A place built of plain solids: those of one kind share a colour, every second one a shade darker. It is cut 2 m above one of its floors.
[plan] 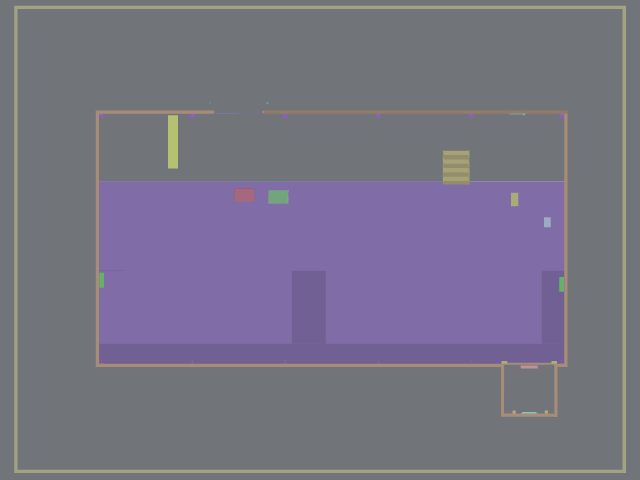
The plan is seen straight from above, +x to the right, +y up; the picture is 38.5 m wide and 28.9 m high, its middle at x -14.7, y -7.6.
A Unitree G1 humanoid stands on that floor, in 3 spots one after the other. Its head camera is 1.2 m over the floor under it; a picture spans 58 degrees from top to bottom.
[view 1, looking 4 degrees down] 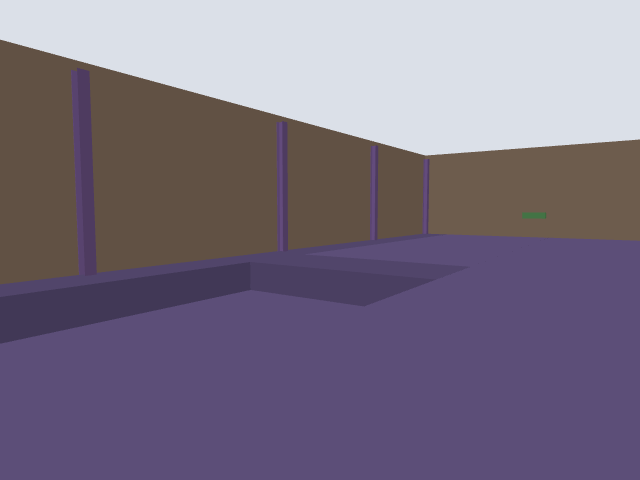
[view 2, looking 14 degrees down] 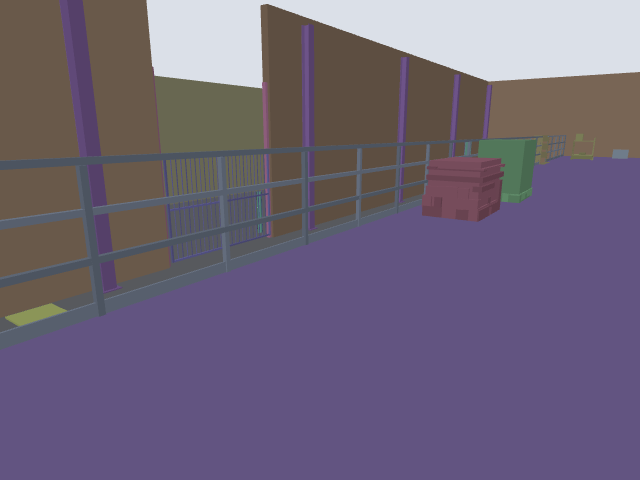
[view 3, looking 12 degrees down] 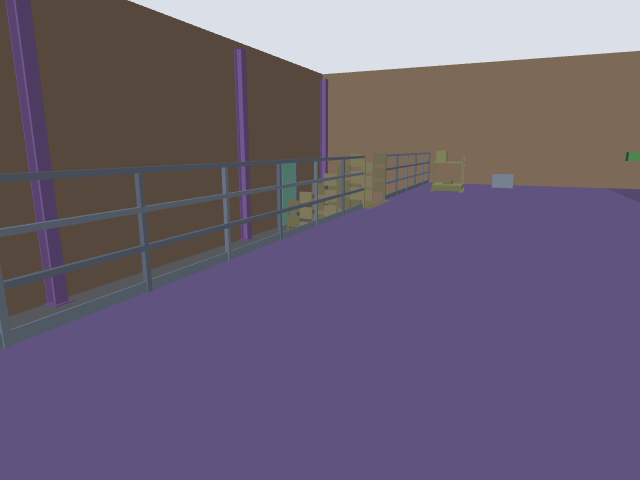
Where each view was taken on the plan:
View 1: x -7.15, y -6.85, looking -145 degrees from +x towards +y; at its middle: wall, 14.34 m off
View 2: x -25.90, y -6.85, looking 35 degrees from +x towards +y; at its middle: raised_floor_bank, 4.96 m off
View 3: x -15.65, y -6.85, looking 24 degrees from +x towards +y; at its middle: raised_floor_bank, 5.77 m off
